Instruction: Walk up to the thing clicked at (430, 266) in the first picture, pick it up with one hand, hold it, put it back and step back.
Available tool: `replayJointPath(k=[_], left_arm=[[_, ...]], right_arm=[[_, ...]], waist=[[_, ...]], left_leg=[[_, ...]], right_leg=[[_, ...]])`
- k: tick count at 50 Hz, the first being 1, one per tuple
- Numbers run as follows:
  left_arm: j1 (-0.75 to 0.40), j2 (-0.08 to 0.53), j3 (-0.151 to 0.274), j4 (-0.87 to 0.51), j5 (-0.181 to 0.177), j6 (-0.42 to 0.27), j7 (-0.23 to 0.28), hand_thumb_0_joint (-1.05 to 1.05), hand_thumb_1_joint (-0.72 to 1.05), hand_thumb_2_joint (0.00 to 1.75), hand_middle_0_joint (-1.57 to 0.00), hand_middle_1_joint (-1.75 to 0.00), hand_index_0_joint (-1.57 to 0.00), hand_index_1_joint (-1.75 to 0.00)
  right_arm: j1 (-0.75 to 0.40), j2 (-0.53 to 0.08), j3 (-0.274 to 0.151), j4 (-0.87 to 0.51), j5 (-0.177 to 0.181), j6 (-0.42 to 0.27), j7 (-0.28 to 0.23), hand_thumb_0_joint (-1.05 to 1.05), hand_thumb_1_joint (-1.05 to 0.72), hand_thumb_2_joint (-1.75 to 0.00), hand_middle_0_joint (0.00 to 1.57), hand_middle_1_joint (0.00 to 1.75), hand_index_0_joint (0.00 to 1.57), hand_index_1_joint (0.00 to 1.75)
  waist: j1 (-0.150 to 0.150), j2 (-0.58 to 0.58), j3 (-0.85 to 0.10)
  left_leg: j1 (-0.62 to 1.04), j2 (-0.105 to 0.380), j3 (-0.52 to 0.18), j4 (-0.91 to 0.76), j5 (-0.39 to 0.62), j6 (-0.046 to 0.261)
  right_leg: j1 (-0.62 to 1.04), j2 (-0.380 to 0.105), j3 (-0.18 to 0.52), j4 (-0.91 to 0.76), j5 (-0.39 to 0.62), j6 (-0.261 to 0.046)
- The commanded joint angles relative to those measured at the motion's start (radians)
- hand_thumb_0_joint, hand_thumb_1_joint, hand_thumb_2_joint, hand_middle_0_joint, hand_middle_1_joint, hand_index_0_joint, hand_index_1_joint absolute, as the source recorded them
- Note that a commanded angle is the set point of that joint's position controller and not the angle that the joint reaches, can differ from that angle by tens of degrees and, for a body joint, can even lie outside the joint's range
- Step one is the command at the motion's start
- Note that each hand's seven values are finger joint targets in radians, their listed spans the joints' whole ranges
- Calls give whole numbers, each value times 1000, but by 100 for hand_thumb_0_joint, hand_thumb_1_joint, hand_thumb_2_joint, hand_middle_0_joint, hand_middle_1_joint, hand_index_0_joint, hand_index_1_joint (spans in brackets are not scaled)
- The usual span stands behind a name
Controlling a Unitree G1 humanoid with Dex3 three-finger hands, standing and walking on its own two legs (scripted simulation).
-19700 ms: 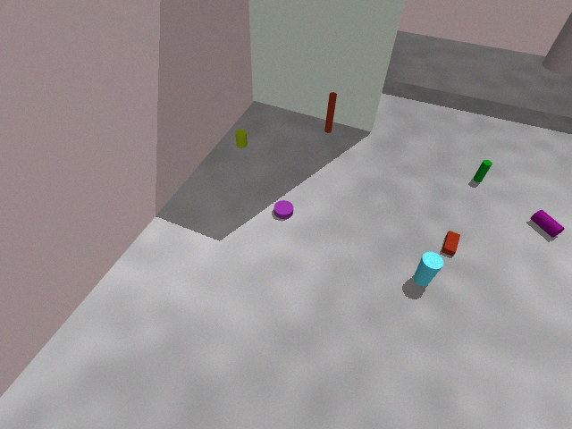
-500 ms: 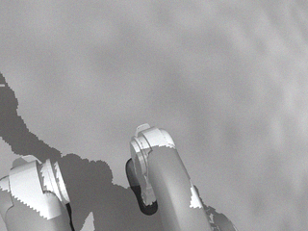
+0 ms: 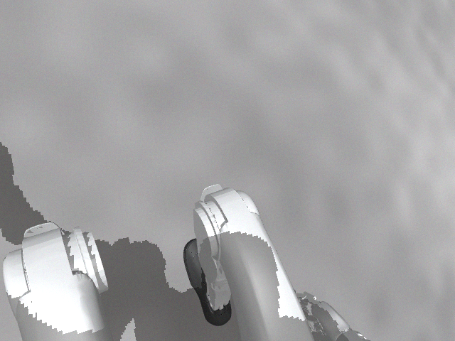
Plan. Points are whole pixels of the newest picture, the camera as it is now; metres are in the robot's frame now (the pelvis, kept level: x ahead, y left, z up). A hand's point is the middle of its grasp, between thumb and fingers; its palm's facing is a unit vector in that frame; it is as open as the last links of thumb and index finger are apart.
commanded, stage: rest palm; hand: left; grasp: from above
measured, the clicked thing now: out of the picture +0.48 +0.38 -0.25
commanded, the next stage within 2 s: close in 0.82 s
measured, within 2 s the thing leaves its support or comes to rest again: neither
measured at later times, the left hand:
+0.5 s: hand out of the picture +0.46 +0.37 -0.19, palm faces -0.43 -0.11 -0.89, open 14.2 cm
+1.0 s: hand out of the picture +0.46 +0.37 -0.19, palm faces -0.43 -0.12 -0.90, open 13.3 cm
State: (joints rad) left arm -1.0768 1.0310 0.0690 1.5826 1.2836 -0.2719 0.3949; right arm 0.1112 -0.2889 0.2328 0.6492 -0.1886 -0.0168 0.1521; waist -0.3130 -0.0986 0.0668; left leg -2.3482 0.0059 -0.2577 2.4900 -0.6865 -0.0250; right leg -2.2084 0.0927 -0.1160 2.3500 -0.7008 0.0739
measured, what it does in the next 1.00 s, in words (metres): stands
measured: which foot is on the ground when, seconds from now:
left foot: down 0.00-1.00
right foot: down 0.00-1.00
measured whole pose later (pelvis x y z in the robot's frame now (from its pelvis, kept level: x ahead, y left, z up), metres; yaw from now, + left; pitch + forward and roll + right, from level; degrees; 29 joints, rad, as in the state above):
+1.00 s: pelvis +0.00 +0.00 +0.00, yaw +0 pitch +30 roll -13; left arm -1.09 1.02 0.03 1.58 1.22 -0.22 0.41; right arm 0.11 -0.30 0.26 0.64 -0.19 -0.06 0.15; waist -0.32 -0.09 0.08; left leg -2.35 0.01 -0.26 2.49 -0.69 -0.03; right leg -2.21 0.09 -0.12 2.35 -0.70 0.08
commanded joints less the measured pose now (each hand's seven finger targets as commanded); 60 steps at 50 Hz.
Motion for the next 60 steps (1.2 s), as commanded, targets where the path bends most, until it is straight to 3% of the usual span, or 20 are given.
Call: replayJointPath(k=[1, 7, 18, 21, 24, 26, 27, 30, 32, 33, 37, 40, 42, 45, 51, 52, 55, 57, 58, 60], left_arm=[[-237, 139, -15, -58, 0, -17, 35, 0, -54, 98, -8, -106, -8, -105], [-244, 123, -34, -30, -18, 11, 45, 0, -55, 99, -8, -105, -8, -105], [-223, 159, -9, -94, -48, 43, 23, 0, -59, 101, -7, -103, -6, -104], [-214, 114, -29, -87, -49, 46, 15, 0, -58, 101, -7, -103, -6, -104], [-212, 127, -23, -90, -65, 42, 10, 0, -57, 100, -7, -103, -6, -104], [-218, 157, -8, -94, -55, 41, 11, 0, -57, 100, -7, -104, -6, -105], [-209, 117, -27, -73, -60, 43, 7, 0, -56, 100, -7, -105, -7, -105], [-201, 98, -41, -67, -63, 44, -1, 0, -56, 101, -8, -106, -7, -106], [-223, 155, -10, -106, -66, 39, 0, 0, -55, 104, -8, -107, -7, -108], [-205, 110, -33, -83, -63, 43, -4, 0, -54, 103, -8, -108, -8, -108], [-202, 109, -23, -93, -64, 40, -2, 0, -49, 106, -10, -112, -10, -112], [-195, 73, -49, -72, -67, 39, -6, 0, -50, 108, -10, -111, -10, -112], [-202, 129, -15, -73, -65, 35, 3, 0, -49, 108, -11, -114, -10, -114], [-193, 88, -41, -70, -61, 32, 4, 0, -47, 110, -11, -116, -11, -116], [-198, 144, -15, -55, -54, 28, 7, 0, -33, 95, -16, -116, -20, -113], [-186, 114, -27, -40, -59, 28, 4, 0, -32, 93, -15, -116, -19, -111], [-205, 160, -8, -75, -54, 23, 5, 0, -31, 94, -16, -117, -20, -113], [-191, 153, -5, -74, -51, 24, 8, 0, -30, 96, -19, -117, -22, -113], [-194, 123, -21, -59, -51, 21, 7, 0, -27, 96, -19, -117, -23, -113], [-193, 139, -17, -67, -51, 19, 6, 0, -28, 96, -19, -117, -23, -113]], right_arm=[[195, -291, -72, 6, -7, -13, -18, 0, -92, -91, 20, 30, 20, 30], [196, -300, -61, 0, -7, -31, -20, 0, -92, -91, 20, 30, 20, 30], [193, -293, -61, -4, 3, -53, -19, 0, -92, -91, 20, 30, 20, 30], [217, -288, -61, 6, 1, -50, -16, 0, -92, -91, 20, 30, 20, 30], [211, -289, -63, 7, 5, -53, -17, 0, -92, -91, 20, 30, 20, 30], [206, -294, -63, 1, 3, -53, -19, 0, -92, -91, 20, 30, 20, 30], [211, -290, -62, 5, 1, -53, -18, 0, -92, -91, 20, 30, 20, 30], [217, -289, -59, 10, 2, -51, -15, 0, -92, -91, 20, 30, 20, 30], [207, -311, -76, -2, 5, -50, -18, 0, -92, -91, 20, 30, 20, 30], [211, -301, -65, -4, 4, -50, -17, 0, -92, -91, 20, 30, 20, 30], [214, -308, -77, -1, 4, -45, -16, 0, -92, -91, 20, 30, 20, 30], [210, -293, -67, 0, 6, -44, -13, 0, -92, -91, 20, 30, 20, 30], [212, -310, -73, -2, 3, -43, -17, 0, -91, -91, 20, 30, 20, 30], [213, -296, -66, 2, -1, -42, -13, 0, -92, -91, 20, 30, 20, 30], [207, -314, -66, -5, -3, -40, -18, 0, -91, -90, 20, 30, 20, 30], [203, -305, -59, -7, -4, -40, -16, 0, -91, -90, 20, 30, 20, 30], [202, -312, -65, -12, 0, -36, -21, 0, -91, -90, 20, 30, 20, 30], [201, -315, -71, -8, -3, -34, -22, 0, -91, -90, 20, 30, 20, 30], [204, -305, -62, -9, -4, -33, -20, 0, -91, -90, 20, 30, 20, 30], [202, -311, -68, -4, -1, -34, -23, 0, -91, -90, 20, 30, 20, 30]], waist=[[-55, 456, -556], [-67, 459, -551], [-31, 465, -568], [-54, 442, -590], [-47, 421, -575], [-41, 429, -577], [-47, 423, -563], [-53, 424, -557], [-41, 443, -570], [-48, 439, -557], [-46, 455, -564], [-56, 416, -540], [-45, 420, -562], [-53, 413, -578], [-46, 425, -551], [-51, 417, -541], [-38, 427, -562], [-33, 423, -568], [-50, 418, -559], [-44, 412, -565]], left_leg=[[536, 33, 105, -264, 163, 35], [527, 35, 94, -271, 158, 32], [491, 32, 103, -272, 108, 33], [489, 31, 110, -256, 154, 37], [459, 31, 113, -252, 134, 41], [466, 31, 113, -248, 141, 40], [471, 31, 108, -252, 144, 38], [483, 32, 105, -260, 154, 35], [486, 32, 109, -261, 139, 35], [497, 31, 103, -262, 156, 31], [506, 32, 102, -274, 155, 30], [488, 31, 100, -268, 149, 34], [466, 27, 114, -257, 148, 38], [501, 30, 112, -251, 177, 40], [467, 28, 113, -263, 145, 38], [479, 29, 102, -270, 144, 34], [480, 28, 105, -273, 136, 36], [481, 28, 107, -271, 134, 36], [481, 29, 101, -269, 143, 36], [483, 29, 106, -258, 150, 39]], right_leg=[[236, 16, -141, -200, 236, -93], [233, 17, -147, -194, 238, -92], [239, 19, -137, -195, 203, -96], [288, 22, -136, -201, 249, -90], [287, 22, -132, -213, 231, -88], [282, 20, -133, -207, 234, -90], [269, 18, -136, -205, 234, -92], [268, 18, -138, -204, 239, -92], [267, 18, -133, -207, 225, -94], [256, 13, -137, -203, 234, -96], [258, 13, -138, -200, 236, -95], [250, 15, -137, -207, 232, -94], [284, 16, -130, -212, 233, -91], [289, 19, -131, -216, 256, -88], [288, 16, -132, -216, 226, -91], [267, 13, -137, -208, 221, -94], [277, 14, -133, -212, 216, -94], [271, 14, -134, -209, 214, -94], [269, 14, -138, -208, 221, -93], [269, 16, -132, -213, 229, -92]])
